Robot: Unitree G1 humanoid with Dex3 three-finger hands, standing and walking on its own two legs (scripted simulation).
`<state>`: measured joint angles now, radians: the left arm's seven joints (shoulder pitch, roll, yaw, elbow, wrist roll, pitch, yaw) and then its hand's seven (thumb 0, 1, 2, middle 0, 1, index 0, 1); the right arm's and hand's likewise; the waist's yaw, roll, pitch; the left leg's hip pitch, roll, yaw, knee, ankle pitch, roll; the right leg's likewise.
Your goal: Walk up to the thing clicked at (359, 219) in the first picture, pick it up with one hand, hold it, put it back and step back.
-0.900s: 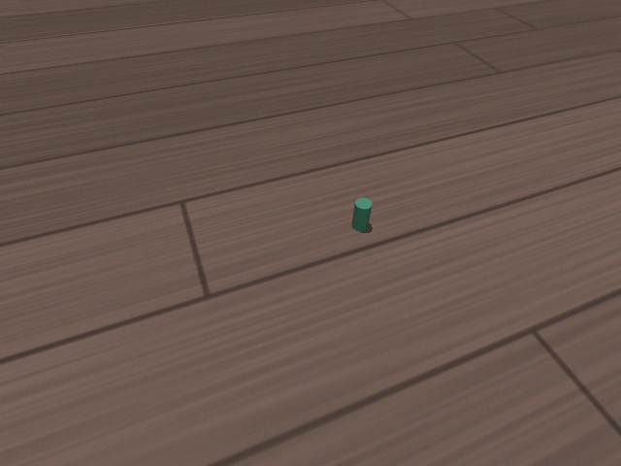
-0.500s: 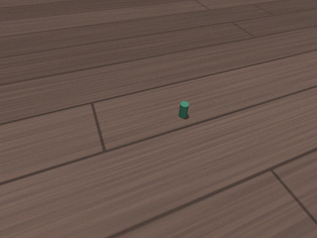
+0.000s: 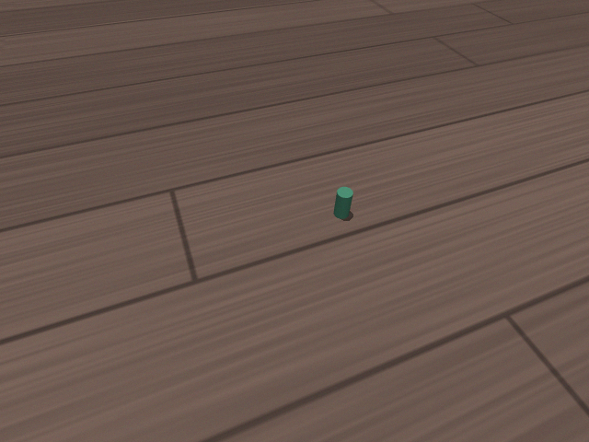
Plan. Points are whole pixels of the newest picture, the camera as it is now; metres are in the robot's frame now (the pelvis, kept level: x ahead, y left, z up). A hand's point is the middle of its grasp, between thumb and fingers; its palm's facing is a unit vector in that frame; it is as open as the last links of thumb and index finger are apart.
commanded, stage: stand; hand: left
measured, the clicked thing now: (343, 203) +1.23 -0.25 -0.71
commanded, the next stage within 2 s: walk up in 0.22 s
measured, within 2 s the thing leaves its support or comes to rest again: neither
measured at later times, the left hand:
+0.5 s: hand out of the picture +0.14 +0.23 -0.14, palm faces -0.15 -0.91 -0.38, open 7.4 cm
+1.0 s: hand (221, 335) +0.35 +0.14 -0.19, palm faces -0.33 -0.88 -0.33, open 7.4 cm
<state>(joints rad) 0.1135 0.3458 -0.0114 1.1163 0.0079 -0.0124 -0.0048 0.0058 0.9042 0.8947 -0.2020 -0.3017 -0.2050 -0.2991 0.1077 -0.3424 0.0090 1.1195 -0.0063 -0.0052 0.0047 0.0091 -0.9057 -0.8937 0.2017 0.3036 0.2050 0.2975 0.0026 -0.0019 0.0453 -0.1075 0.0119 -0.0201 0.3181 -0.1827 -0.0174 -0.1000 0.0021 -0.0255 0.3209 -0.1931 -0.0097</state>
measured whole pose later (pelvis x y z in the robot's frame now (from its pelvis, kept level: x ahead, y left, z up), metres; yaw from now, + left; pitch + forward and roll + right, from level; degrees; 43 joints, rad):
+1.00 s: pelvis +0.24 -0.11 -0.03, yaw -18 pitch -3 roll +0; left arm 0.34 0.42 0.05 0.91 0.02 -0.03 -0.05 0.01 0.90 0.89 -0.20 -0.30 -0.21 -0.30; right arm 0.28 -0.40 -0.08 0.85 -0.02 -0.09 0.06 0.01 -0.90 -0.89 0.20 0.30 0.21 0.30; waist 0.00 -0.07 0.05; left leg -0.35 0.06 0.11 0.69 -0.30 0.01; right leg -0.32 0.03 0.09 1.04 -0.47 -0.05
